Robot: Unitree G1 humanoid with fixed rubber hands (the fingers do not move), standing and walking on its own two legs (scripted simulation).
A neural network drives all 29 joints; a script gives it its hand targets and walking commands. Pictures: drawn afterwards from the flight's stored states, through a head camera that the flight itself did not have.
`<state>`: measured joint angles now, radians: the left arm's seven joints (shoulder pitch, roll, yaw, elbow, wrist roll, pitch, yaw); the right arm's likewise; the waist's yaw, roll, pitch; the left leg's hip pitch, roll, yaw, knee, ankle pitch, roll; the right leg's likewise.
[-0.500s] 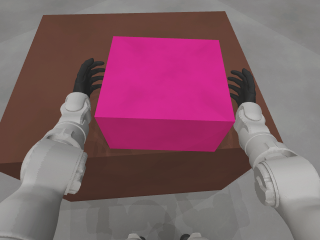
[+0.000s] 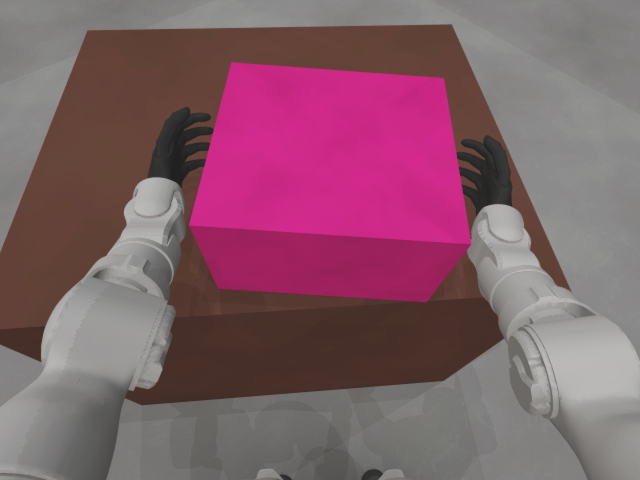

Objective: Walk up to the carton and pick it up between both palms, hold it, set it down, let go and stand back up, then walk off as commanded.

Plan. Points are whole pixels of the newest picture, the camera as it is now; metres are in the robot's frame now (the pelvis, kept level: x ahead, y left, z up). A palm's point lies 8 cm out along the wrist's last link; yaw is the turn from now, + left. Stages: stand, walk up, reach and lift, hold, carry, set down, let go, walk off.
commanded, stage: reach and lift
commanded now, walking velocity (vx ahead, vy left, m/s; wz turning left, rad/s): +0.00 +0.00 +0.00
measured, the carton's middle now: (330, 184) +0.52 +0.00 +0.01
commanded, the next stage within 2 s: none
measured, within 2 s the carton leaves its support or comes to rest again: neither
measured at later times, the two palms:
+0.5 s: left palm (123, 156) +0.44 +0.22 +0.15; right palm (501, 194) +0.41 -0.18 +0.13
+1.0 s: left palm (162, 163) +0.42 +0.18 +0.16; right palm (548, 192) +0.40 -0.22 +0.14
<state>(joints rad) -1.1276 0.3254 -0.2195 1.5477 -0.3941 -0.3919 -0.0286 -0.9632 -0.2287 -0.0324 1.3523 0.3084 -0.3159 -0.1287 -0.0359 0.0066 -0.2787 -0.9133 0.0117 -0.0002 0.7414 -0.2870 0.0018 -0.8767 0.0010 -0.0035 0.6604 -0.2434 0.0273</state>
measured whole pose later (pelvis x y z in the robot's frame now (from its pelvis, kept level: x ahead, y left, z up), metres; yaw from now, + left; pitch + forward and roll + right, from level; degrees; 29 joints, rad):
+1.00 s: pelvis +0.01 -0.01 +0.04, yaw +1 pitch +8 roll -1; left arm -0.83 0.27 -0.07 1.23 -0.25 -0.19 0.01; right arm -0.69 -0.21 -0.10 0.95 0.19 0.01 -0.10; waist -0.04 0.04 -0.17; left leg -0.37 0.01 0.00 0.44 -0.20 0.00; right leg -0.34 0.00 0.00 0.37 -0.16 0.01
